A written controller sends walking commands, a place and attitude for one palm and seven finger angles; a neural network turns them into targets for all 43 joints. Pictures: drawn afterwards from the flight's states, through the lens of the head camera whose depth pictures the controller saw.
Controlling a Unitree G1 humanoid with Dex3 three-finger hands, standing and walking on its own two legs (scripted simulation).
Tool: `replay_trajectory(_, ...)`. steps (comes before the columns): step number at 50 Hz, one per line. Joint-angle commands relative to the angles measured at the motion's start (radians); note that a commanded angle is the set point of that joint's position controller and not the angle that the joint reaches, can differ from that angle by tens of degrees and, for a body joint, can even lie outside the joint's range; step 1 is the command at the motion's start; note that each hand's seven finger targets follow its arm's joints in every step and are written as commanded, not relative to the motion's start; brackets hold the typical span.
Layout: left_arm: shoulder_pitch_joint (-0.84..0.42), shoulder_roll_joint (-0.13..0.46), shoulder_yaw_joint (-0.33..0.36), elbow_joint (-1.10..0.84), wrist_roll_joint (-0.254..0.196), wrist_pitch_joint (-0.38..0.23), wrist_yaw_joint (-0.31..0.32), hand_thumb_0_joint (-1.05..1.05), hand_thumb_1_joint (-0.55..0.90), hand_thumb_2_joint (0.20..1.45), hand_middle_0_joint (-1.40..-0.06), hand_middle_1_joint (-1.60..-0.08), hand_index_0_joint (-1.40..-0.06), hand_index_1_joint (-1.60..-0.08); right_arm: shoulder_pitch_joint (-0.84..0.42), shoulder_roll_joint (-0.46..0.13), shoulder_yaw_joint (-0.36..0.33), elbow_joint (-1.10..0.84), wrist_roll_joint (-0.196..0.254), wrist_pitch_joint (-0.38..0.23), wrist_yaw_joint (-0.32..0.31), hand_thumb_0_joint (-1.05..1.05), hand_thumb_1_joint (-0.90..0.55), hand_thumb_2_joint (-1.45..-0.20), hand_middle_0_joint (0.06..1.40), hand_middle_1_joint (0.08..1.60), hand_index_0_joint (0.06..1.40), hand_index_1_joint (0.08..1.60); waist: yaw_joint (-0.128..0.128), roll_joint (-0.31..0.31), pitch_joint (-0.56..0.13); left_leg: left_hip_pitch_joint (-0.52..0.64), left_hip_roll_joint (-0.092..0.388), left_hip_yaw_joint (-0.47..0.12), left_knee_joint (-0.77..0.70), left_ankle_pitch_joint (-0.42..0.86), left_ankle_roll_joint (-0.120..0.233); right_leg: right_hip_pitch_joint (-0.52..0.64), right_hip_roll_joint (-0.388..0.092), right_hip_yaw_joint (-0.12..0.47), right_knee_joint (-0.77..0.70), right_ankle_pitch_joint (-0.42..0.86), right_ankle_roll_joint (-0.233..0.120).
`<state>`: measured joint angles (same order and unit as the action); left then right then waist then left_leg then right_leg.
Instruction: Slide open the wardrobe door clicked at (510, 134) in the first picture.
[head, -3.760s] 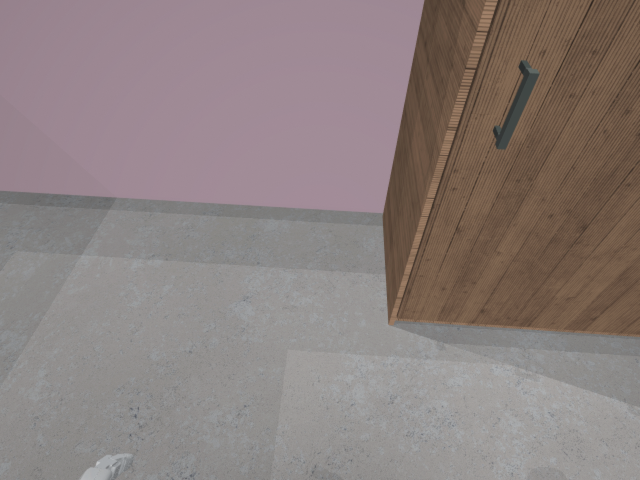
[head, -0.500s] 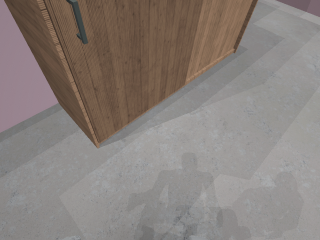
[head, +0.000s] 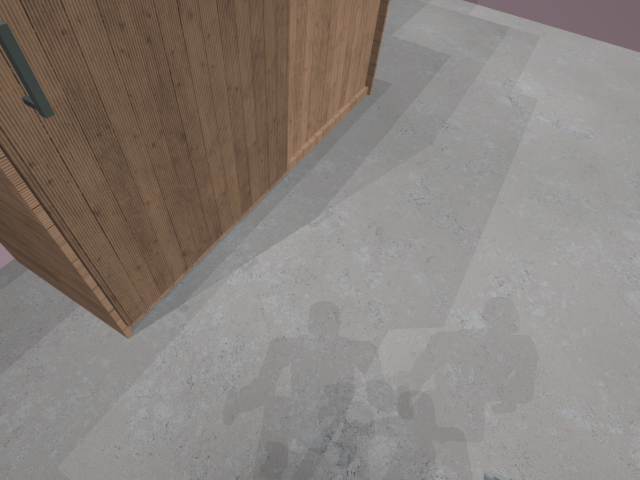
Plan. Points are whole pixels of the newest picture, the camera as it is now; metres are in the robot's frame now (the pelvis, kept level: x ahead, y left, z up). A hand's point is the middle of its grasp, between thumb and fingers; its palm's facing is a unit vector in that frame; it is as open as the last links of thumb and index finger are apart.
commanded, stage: walk to a spot facing it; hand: left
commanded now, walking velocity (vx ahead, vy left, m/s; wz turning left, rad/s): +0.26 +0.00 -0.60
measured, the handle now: (17, 69) +0.64 +0.53 +0.12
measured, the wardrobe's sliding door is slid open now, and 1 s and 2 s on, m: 0.00 0.00 0.00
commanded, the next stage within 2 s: turn to face it in 1.50 s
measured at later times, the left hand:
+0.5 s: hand (250, 395) +0.26 +0.12 -0.17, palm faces -0.36 -0.93 -0.12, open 7.4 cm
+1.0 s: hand (310, 318) +0.39 +0.03 -0.16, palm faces -0.41 -0.89 -0.19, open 7.4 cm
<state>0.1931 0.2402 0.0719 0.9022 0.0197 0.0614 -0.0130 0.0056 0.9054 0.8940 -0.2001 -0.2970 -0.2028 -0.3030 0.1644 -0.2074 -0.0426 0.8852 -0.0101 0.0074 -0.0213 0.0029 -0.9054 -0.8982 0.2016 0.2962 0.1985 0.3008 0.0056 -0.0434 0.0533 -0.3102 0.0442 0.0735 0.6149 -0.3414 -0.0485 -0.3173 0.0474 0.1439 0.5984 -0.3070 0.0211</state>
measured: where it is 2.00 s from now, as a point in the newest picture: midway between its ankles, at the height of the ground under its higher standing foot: (385, 381)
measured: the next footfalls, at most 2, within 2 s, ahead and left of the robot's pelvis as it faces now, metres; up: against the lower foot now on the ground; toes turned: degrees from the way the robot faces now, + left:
right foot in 0.58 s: +0.24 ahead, -0.19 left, +0.00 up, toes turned -30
left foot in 1.10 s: +0.54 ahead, -0.10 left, +0.00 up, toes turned -26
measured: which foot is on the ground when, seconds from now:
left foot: down 0.00-0.58, up 0.60-1.00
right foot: down 0.00-0.00, up 0.02-0.56, down 0.58-1.00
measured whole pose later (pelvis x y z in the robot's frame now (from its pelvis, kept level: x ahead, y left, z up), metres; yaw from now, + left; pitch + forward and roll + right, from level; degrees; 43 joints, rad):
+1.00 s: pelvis +0.31 -0.12 +0.01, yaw -31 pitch +1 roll -1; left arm 0.34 0.16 0.05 1.02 0.02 -0.06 0.00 0.00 0.91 0.89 -0.20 -0.30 -0.20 -0.30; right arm 0.09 -0.20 -0.05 0.90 -0.03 -0.02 0.02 0.00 -0.91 -0.90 0.20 0.30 0.20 0.30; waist 0.04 0.02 0.02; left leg -0.60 0.16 0.05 0.86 -0.18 -0.08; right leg -0.10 0.07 -0.01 0.39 -0.30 -0.06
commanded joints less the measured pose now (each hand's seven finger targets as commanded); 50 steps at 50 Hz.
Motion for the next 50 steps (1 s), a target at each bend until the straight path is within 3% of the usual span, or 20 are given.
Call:
replay_trajectory(1, -0.095, 0.100, 0.035, -0.141, 0.010, -0.030, -0.014, 0.000, 0.900, 0.900, -0.200, -0.300, -0.200, -0.300, 0.198, -0.299, -0.058, -0.028, -0.021, -0.025, -0.011, 0.000, -0.900, -0.900, 0.200, 0.300, 0.200, 0.300, -0.087, 0.294, -0.034, 0.219, 0.498, -0.536, -0.489, -0.399, 0.166, -0.407, -0.040, -0.060, 0.467, -0.268, -0.001)
replay_trajectory(2, -0.066, 0.116, 0.042, -0.110, 0.018, -0.024, -0.016, 0.000, 0.900, 0.900, -0.200, -0.300, -0.200, -0.300, 0.134, -0.232, -0.041, -0.032, -0.021, -0.031, -0.013, 0.000, -0.900, -0.900, 0.200, 0.300, 0.200, 0.300, -0.045, 0.321, 0.009, 0.139, 0.440, -0.488, -0.517, -0.417, 0.134, -0.387, -0.058, -0.048, 0.526, -0.188, 0.005)
replay_trajectory(4, -0.039, 0.105, 0.049, -0.076, 0.024, -0.030, -0.040, 0.000, 0.900, 0.900, -0.200, -0.300, -0.200, -0.300, 0.095, -0.168, -0.020, -0.038, -0.019, -0.047, -0.014, 0.000, -0.900, -0.900, 0.200, 0.300, 0.200, 0.300, -0.015, 0.178, 0.058, 0.124, 0.319, -0.268, -0.481, -0.255, 0.083, -0.367, -0.073, -0.102, 0.603, -0.042, 0.010)
replay_trajectory(7, 0.023, 0.048, 0.038, -0.034, 0.018, -0.030, -0.043, 0.000, 0.900, 0.900, -0.200, -0.300, -0.200, -0.300, 0.154, -0.124, -0.015, -0.008, -0.008, -0.064, -0.018, 0.000, -0.900, -0.900, 0.200, 0.300, 0.200, 0.300, -0.007, 0.175, 0.013, 0.215, 0.245, -0.067, -0.424, 0.036, 0.048, -0.368, -0.071, -0.132, 0.659, 0.084, 0.024)
replay_trajectory(10, 0.026, 0.035, 0.035, -0.027, 0.017, -0.023, -0.039, 0.000, 0.900, 0.900, -0.200, -0.300, -0.200, -0.300, 0.231, -0.104, -0.016, 0.028, -0.005, -0.072, -0.020, 0.000, -0.900, -0.900, 0.200, 0.300, 0.200, 0.300, -0.015, 0.210, 0.018, 0.271, 0.253, 0.012, -0.399, 0.199, 0.034, -0.413, -0.088, -0.137, 0.663, 0.130, 0.035)
replay_trajectory(16, -0.095, 0.008, 0.024, -0.048, 0.015, -0.025, -0.047, 0.000, 0.900, 0.900, -0.200, -0.300, -0.200, -0.300, 0.331, -0.095, -0.022, 0.087, -0.011, -0.077, -0.018, 0.000, -0.900, -0.900, 0.200, 0.300, 0.200, 0.300, -0.052, 0.168, 0.081, 0.356, 0.327, 0.053, -0.411, 0.253, 0.139, -0.497, -0.150, -0.191, 0.494, 0.111, 0.042)
replay_trajectory(22, -0.229, -0.021, 0.006, -0.075, 0.012, -0.045, -0.050, 0.000, 0.900, 0.900, -0.200, -0.300, -0.200, -0.300, 0.382, -0.099, -0.030, 0.141, -0.026, -0.072, -0.011, 0.000, -0.900, -0.900, 0.200, 0.300, 0.200, 0.300, -0.090, 0.188, 0.111, 0.409, 0.356, 0.138, -0.367, 0.368, 0.157, -0.427, -0.144, -0.266, 0.220, 0.046, 0.001)
replay_trajectory(24, -0.207, -0.026, 0.006, -0.071, 0.009, -0.054, -0.049, 0.000, 0.900, 0.900, -0.200, -0.300, -0.200, -0.300, 0.354, -0.113, -0.036, 0.139, -0.027, -0.072, -0.008, 0.000, -0.900, -0.900, 0.200, 0.300, 0.200, 0.300, -0.064, 0.188, 0.091, 0.400, 0.358, 0.198, -0.318, 0.499, 0.144, -0.343, -0.117, -0.291, 0.145, 0.042, -0.030)
replay_trajectory(26, -0.130, -0.008, 0.014, -0.047, 0.010, -0.065, -0.045, 0.000, 0.900, 0.900, -0.200, -0.300, -0.200, -0.300, 0.338, -0.138, -0.043, 0.131, -0.024, -0.073, -0.006, 0.000, -0.900, -0.900, 0.200, 0.300, 0.200, 0.300, -0.022, 0.193, 0.030, 0.400, 0.345, 0.249, -0.168, 0.812, 0.131, -0.193, -0.053, -0.338, 0.091, -0.009, -0.068)
replay_trajectory(27, -0.041, 0.016, 0.021, -0.019, 0.011, -0.073, -0.039, 0.000, 0.900, 0.900, -0.200, -0.300, -0.200, -0.300, 0.320, -0.152, -0.046, 0.124, -0.020, -0.073, -0.003, 0.000, -0.900, -0.900, 0.200, 0.300, 0.200, 0.300, 0.022, 0.181, -0.030, 0.372, 0.333, 0.276, -0.035, 0.936, 0.110, -0.057, -0.019, -0.360, 0.049, -0.001, -0.087)
replay_trajectory(28, 0.110, 0.053, 0.035, 0.022, 0.015, -0.086, -0.034, 0.000, 0.900, 0.900, -0.200, -0.300, -0.200, -0.300, 0.290, -0.162, -0.046, 0.108, -0.013, -0.072, 0.002, 0.000, -0.900, -0.900, 0.200, 0.300, 0.200, 0.300, 0.100, 0.145, -0.117, 0.286, 0.304, 0.309, 0.173, 0.927, 0.068, 0.174, 0.012, -0.380, -0.035, 0.083, -0.102)
replay_trajectory(29, 0.250, 0.157, 0.060, 0.060, 0.019, -0.101, -0.023, 0.000, 0.900, 0.900, -0.200, -0.300, -0.200, -0.300, 0.298, -0.131, -0.040, 0.086, 0.001, -0.069, 0.018, 0.000, -0.900, -0.900, 0.200, 0.300, 0.200, 0.300, 0.162, -0.026, -0.250, 0.011, 0.248, 0.290, 0.453, 0.560, 0.025, 0.513, -0.152, -0.163, -0.081, 0.104, -0.159)
replay_trajectory(30, 0.336, 0.261, 0.081, 0.075, 0.001, -0.107, -0.002, 0.000, 0.900, 0.900, -0.200, -0.300, -0.200, -0.300, 0.282, -0.059, -0.023, 0.037, 0.011, -0.074, 0.017, 0.000, -0.900, -0.900, 0.200, 0.300, 0.200, 0.300, 0.166, -0.217, -0.367, -0.310, 0.057, 0.176, 0.768, -0.240, -0.036, 0.714, -0.434, 0.395, -0.164, 0.256, -0.281)
replay_trajectory(31, 0.311, 0.293, 0.090, 0.075, -0.022, -0.094, 0.010, 0.000, 0.900, 0.900, -0.200, -0.300, -0.200, -0.300, 0.176, -0.074, -0.029, 0.005, 0.012, -0.067, 0.011, 0.000, -0.900, -0.900, 0.200, 0.300, 0.200, 0.300, 0.157, -0.151, -0.316, -0.383, 0.071, 0.022, 0.864, -0.256, -0.005, 0.639, -0.473, 0.459, -0.265, 0.247, -0.313)
replay_trajectory(32, 0.222, 0.247, 0.080, 0.056, -0.022, -0.088, 0.014, 0.000, 0.900, 0.900, -0.200, -0.300, -0.200, -0.300, 0.149, -0.081, -0.035, 0.007, 0.008, -0.062, 0.011, 0.000, -0.900, -0.900, 0.200, 0.300, 0.200, 0.300, 0.119, -0.065, -0.211, -0.371, 0.119, -0.014, 0.878, -0.131, 0.010, 0.486, -0.443, 0.378, -0.297, 0.111, -0.288)
replay_trajectory(34, 0.079, 0.157, 0.043, 0.015, -0.018, -0.101, 0.013, 0.000, 0.900, 0.900, -0.200, -0.300, -0.200, -0.300, 0.129, -0.064, -0.033, 0.023, -0.009, -0.057, 0.013, 0.000, -0.900, -0.900, 0.200, 0.300, 0.200, 0.300, 0.045, 0.043, -0.059, -0.322, 0.167, -0.051, 0.779, 0.001, 0.004, 0.209, -0.375, 0.231, -0.331, 0.107, -0.237)
replay_trajectory(37, 0.033, 0.108, 0.023, 0.024, -0.001, -0.127, 0.015, 0.000, 0.900, 0.900, -0.200, -0.300, -0.200, -0.300, 0.215, -0.029, -0.029, 0.060, -0.021, -0.031, 0.016, 0.000, -0.900, -0.900, 0.200, 0.300, 0.200, 0.300, -0.037, 0.013, -0.036, -0.215, 0.152, -0.034, 0.639, 0.062, -0.007, 0.042, -0.273, 0.031, -0.344, 0.289, -0.187)
replay_trajectory(41, 0.091, 0.083, 0.015, 0.048, -0.001, -0.138, 0.010, 0.000, 0.900, 0.900, -0.200, -0.300, -0.200, -0.300, 0.139, -0.046, -0.028, 0.031, -0.024, -0.026, 0.023, 0.000, -0.900, -0.900, 0.200, 0.300, 0.200, 0.300, -0.028, -0.082, -0.032, -0.289, 0.136, -0.031, 0.526, 0.144, -0.028, 0.075, -0.225, 0.002, -0.358, 0.291, -0.185)
replay_trajectory(46, 0.176, 0.072, 0.007, 0.073, 0.001, -0.147, 0.019, 0.000, 0.900, 0.900, -0.200, -0.300, -0.200, -0.300, -0.057, -0.048, -0.020, -0.037, -0.022, -0.039, 0.039, 0.000, -0.900, -0.900, 0.200, 0.300, 0.200, 0.300, 0.020, -0.065, 0.008, -0.355, 0.119, -0.022, 0.314, 0.177, -0.032, 0.174, -0.238, 0.051, -0.345, 0.354, -0.204)
replay_trajectory(50, 0.212, 0.096, 0.009, 0.086, 0.004, -0.142, 0.028, 0.000, 0.900, 0.900, -0.200, -0.300, -0.200, -0.300, -0.145, -0.033, -0.012, -0.069, -0.016, -0.055, 0.046, 0.000, -0.900, -0.900, 0.200, 0.300, 0.200, 0.300, 0.049, -0.051, -0.002, -0.258, 0.070, 0.010, 0.103, 0.141, -0.012, 0.242, -0.251, 0.070, -0.294, 0.473, -0.193)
